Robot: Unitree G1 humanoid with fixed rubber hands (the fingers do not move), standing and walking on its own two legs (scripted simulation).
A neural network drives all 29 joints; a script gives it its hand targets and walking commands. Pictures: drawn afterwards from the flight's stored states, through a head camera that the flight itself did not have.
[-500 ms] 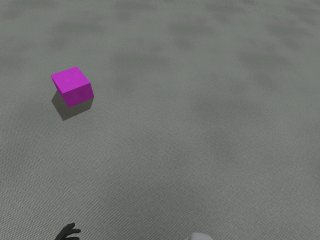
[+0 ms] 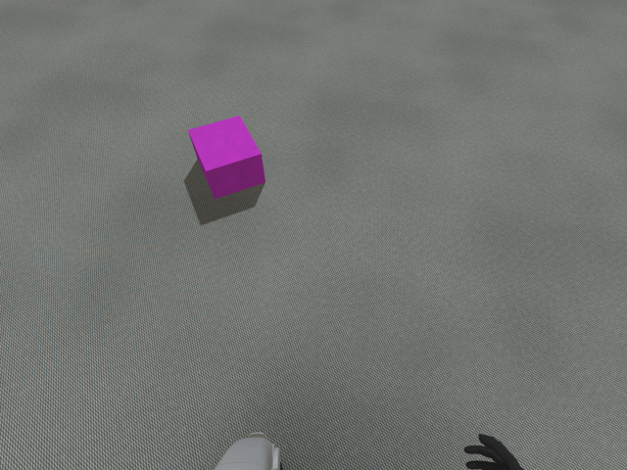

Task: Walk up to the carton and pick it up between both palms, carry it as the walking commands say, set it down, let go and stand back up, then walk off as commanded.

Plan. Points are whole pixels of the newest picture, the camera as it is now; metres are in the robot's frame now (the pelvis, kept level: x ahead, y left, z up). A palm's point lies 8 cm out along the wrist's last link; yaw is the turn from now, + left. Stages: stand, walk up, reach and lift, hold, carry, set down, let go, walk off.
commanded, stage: walk up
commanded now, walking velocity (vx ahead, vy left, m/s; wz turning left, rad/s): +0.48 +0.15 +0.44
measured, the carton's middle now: (227, 156) +1.32 +0.35 -0.66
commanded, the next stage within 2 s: none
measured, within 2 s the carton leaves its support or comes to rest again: neither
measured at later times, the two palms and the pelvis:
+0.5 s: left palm out of the picture +0.12 +0.29 -0.09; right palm (443, 328) +0.32 -0.21 -0.12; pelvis +0.21 +0.03 +0.01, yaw +9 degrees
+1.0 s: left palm (111, 192) +0.57 +0.37 -0.05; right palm (404, 243) +0.47 -0.17 -0.09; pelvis +0.41 +0.10 +0.04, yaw +11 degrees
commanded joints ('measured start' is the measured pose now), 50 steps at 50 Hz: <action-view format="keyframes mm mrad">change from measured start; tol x32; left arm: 1 -305 99 80 -222 8 -32 -25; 24 86 158 99 30 2 -41 24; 50 -427 19 24 -57 -15 -33 -48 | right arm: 1 397 -281 -105 87 -7 -40 -49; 26 -261 11 -15 -116 -20 -13 14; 32 438 -286 -98 95 -15 -56 -57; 50 168 -116 -58 122 -14 -64 -79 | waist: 1 -154 238 -106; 11 -23 96 51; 15 213 -462 -138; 29 -121 -275 -135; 32 -175 279 -293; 36 -53 67 99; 50 -17 126 -60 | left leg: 1 605 316 -765 -532 -17 238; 6 488 181 -444 -456 380 166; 12 145 160 -314 -433 68 150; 16 -420 -39 -86 382 -291 12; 26 -232 6 65 69 -72 -36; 30 698 -18 92 -120 51 18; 31 777 299 -442 -341 8 132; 32 782 402 -782 -477 146 228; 37 315 225 -407 -497 364 130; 50 514 157 -165 -418 502 114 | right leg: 1 -635 154 132 639 -93 -99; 10 -323 133 148 65 -72 -90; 15 499 -260 513 -472 282 -185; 23 383 -144 214 -301 1032 -178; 29 -66 -54 36 -58 894 -157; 31 -502 181 18 488 -18 -117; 34 -623 139 193 669 14 -136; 50 -183 210 26 -270 199 -108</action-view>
